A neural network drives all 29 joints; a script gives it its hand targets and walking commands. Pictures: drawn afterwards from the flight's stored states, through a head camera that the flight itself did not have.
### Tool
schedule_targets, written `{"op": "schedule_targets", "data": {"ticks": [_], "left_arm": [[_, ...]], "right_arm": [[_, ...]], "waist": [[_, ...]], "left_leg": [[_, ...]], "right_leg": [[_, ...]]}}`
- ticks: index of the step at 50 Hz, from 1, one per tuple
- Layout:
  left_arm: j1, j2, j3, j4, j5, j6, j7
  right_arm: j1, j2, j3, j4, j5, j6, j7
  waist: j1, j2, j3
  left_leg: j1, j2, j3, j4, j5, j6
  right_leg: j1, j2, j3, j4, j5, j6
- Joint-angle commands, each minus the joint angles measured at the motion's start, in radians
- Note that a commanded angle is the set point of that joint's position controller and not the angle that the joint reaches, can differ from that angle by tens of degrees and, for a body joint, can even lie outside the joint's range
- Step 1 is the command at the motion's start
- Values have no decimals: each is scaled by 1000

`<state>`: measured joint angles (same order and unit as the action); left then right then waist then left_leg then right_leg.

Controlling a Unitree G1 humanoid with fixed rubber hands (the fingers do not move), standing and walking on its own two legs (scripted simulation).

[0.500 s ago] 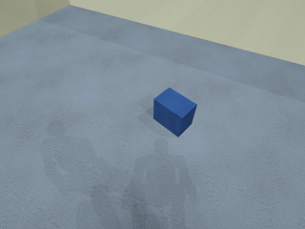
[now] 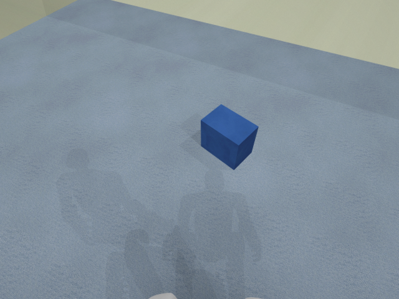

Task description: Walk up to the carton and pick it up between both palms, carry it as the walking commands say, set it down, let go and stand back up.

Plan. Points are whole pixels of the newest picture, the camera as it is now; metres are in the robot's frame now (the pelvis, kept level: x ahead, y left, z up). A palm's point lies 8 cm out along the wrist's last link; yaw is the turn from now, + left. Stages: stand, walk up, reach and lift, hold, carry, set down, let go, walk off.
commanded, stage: walk up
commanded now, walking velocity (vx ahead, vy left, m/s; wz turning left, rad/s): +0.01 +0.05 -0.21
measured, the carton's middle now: (227, 137) +1.01 -0.16 -0.65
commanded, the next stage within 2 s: none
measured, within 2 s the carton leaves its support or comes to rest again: neither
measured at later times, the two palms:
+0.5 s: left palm out of the picture +0.00 +0.23 -0.14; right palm out of the picture +0.03 -0.23 -0.14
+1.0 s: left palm out of the picture +0.04 +0.23 -0.14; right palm out of the picture +0.06 -0.22 -0.13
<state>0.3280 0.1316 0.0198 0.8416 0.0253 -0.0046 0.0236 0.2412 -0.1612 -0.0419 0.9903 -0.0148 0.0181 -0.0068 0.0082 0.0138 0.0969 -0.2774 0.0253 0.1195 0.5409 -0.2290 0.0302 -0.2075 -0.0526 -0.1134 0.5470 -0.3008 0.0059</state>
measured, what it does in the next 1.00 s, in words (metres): stands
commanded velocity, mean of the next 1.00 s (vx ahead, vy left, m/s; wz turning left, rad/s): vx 0.00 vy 0.02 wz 0.00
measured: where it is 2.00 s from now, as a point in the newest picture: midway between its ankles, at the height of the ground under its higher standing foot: outside the picture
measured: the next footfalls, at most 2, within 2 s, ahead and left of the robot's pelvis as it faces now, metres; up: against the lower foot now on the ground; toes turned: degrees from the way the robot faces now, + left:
none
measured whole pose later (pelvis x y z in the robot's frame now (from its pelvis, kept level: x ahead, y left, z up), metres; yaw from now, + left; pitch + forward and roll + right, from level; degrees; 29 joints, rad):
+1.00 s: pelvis +0.01 +0.01 +0.00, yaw -2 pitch -1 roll +0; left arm 0.28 0.15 0.04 0.95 0.02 0.01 0.01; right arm 0.21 -0.14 -0.06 0.96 -0.01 0.02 -0.03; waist 0.01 -0.01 0.05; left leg -0.27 0.03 0.16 0.53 -0.25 0.05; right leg -0.23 -0.06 -0.07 0.56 -0.31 0.02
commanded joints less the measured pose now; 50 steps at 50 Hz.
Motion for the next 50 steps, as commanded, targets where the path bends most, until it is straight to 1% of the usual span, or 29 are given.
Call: {"op": "schedule_targets", "data": {"ticks": [1, 5, 6, 7, 8, 9, 12, 14, 17, 18, 19, 20, 22, 25, 26, 27, 28, 31, 33, 37, 38, 39, 40, 42, 44, 46, 47, 48, 50], "left_arm": [[30, 131, 25, -59, 2, -17, 7], [12, 134, 26, -33, 1, -6, 4], [42, 116, 39, 13, -2, -6, -3], [60, 100, 38, 39, -3, 2, -10], [60, 89, 45, 49, 2, 4, -14], [70, 73, 44, 66, 2, 2, -16], [73, 142, 73, 69, 0, -3, -10], [96, 137, 68, 87, -1, -11, -12], [121, 175, 85, 109, -4, -16, -6], [-187, 194, 67, -322, 2, -61, 4], [-10, 153, 46, 35, -9, -42, 8], [34, 177, 52, 12, -6, -30, 7], [-52, 145, 33, -30, -12, -24, 8], [-117, 120, 26, -159, 2, -29, 1], [-87, 127, 30, -95, -1, -22, -4], [40, 88, 29, 15, -3, -11, -10], [103, 62, 31, 57, -9, -6, -13], [107, 103, 55, 81, -4, -10, -14], [112, 139, 73, 88, -4, -9, -14], [137, 163, 86, 118, -6, -14, -3], [-128, 170, 65, -242, -2, -49, 5], [2, 134, 41, 35, -7, -38, 7], [32, 177, 56, 28, -5, -22, 7], [-52, 141, 34, 1, -13, -11, 6], [-56, 115, 23, -40, -6, -9, 4], [-48, 102, 14, -42, -4, -2, 1], [15, 91, 32, 46, -6, -6, -13], [54, 84, 40, 77, -7, -3, -14], [62, 85, 47, 92, -6, -9, -15]], "right_arm": [[40, -91, -4, -81, -3, -22, -4], [41, -93, -2, -82, -6, -16, -11], [97, -99, -51, -66, -2, -3, -27], [72, -76, -40, -84, 2, -6, -23], [79, -83, -36, -81, 3, -10, -19], [62, -91, -42, -75, 1, -10, -18], [65, -159, -65, -69, 18, -16, -12], [48, -148, -67, -77, 18, -21, -5], [25, -103, -62, -77, 23, -27, 2], [-86, -84, -22, -153, 22, -43, 18], [-57, -93, -31, -94, 14, -42, -2], [-10, -98, -37, -82, 6, -36, -11], [70, -85, -21, -55, 3, -41, -15], [49, -113, -21, -72, -3, -30, -13], [47, -117, -16, -79, -1, -25, -16], [99, -119, -62, -64, -1, -12, -32], [84, -89, -45, -73, -1, -13, -29], [59, -108, -52, -70, 12, -16, -22], [45, -149, -66, -78, 21, -19, -11], [24, -117, -68, -82, 27, -33, 2], [-102, -92, -20, -136, 35, -43, 19], [-62, -84, -26, -90, 15, -40, 1], [-26, -111, -38, -83, 10, -37, -12], [51, -100, -22, -61, 5, -39, -13], [47, -133, -27, -60, -4, -28, -17], [27, -115, -17, -80, 7, -20, -17], [44, -110, -66, -74, 3, -1, -36], [42, -82, -46, -80, 7, -3, -28], [55, -87, -50, -72, 10, -5, -23]], "waist": [[-20, -48, -97], [-11, -23, -83], [-11, -78, -49], [-11, -68, -3], [3, -48, 21], [20, -21, 41], [24, 25, 43], [27, 18, 6], [37, -79, -26], [20, -75, -72], [4, -42, -126], [-8, -76, -94], [-43, -40, -125], [-37, 69, -114], [-28, 71, -119], [-14, 52, -141], [0, 20, -81], [19, -7, -16], [19, -5, -24], [29, -79, -25], [29, -91, -57], [13, -71, -123], [-6, -112, -88], [-42, -42, -110], [-31, 62, -82], [-15, 81, -84], [-5, 25, -84], [4, 3, -35], [13, -32, -10]], "left_leg": [[109, 101, -92, -96, 154, -56], [100, 107, -78, -101, 155, -50], [69, 134, -94, -148, -49, -20], [9, 185, -191, -258, -144, -5], [-95, 202, -230, -324, -226, 6], [-138, 191, -208, -341, -284, 2], [-170, 165, -218, -336, -248, 17], [-144, 138, -178, -280, -206, 5], [-151, 77, -124, -147, -115, -12], [-120, 50, -47, 25, -10, -53], [10, 53, -52, 16, 51, -55], [44, 65, -53, 36, 84, -59], [99, 108, -90, -44, 170, -50], [128, 167, -148, -155, 60, -14], [125, 206, -188, -202, 70, 5], [90, 231, -167, -235, -102, 47], [-21, 249, -220, -292, -125, 44], [-101, 155, -165, -285, -182, 10], [-111, 146, -179, -244, -156, 24], [-148, 94, -155, -144, -115, 10], [-137, 63, -97, 9, 30, -35], [8, 53, -53, 25, 80, -50], [70, 67, -64, 35, 121, -50], [110, 127, -112, -67, 181, -40], [98, 173, -160, -153, 97, -7], [75, 194, -165, -203, 29, 9], [39, 209, -127, -221, -142, 30], [-62, 212, -197, -283, -160, 25], [-113, 154, -151, -268, -145, 10]], "right_leg": [[-31, -134, 129, -147, 197, -15], [-36, -117, 105, -129, 212, -11], [-116, -100, 167, -95, 130, -30], [-97, -53, 108, -99, 72, -15], [-21, -45, 89, -101, 54, -3], [0, -48, 102, -114, 45, -10], [13, -92, 105, -107, -43, -30], [5, -118, 142, -154, -82, -46], [27, -197, 183, -224, -105, -72], [89, -170, 145, -180, 48, -31], [-25, -207, 269, -169, 254, -62], [-61, -202, 249, -142, 322, -71], [-55, -137, 126, -102, 252, -31], [-124, -79, 80, -51, 101, -10], [-108, -54, 40, -2, 85, 9], [-107, -22, 70, 47, 53, -1], [-27, -35, 69, -16, 56, 4], [12, -87, 120, -121, 51, -26], [13, -132, 134, -134, -35, -39], [39, -215, 170, -204, -80, -66], [104, -161, 114, -141, 102, -23], [1, -209, 249, -157, 303, -55], [-75, -194, 232, -119, 371, -64], [-79, -113, 95, -71, 233, -16], [-119, -71, 65, -20, 119, 0], [-82, -59, 44, -7, 73, 8], [-111, -56, 96, -3, 69, 4], [-28, -57, 88, -78, 92, 8], [32, -99, 134, -137, 109, -6]]}}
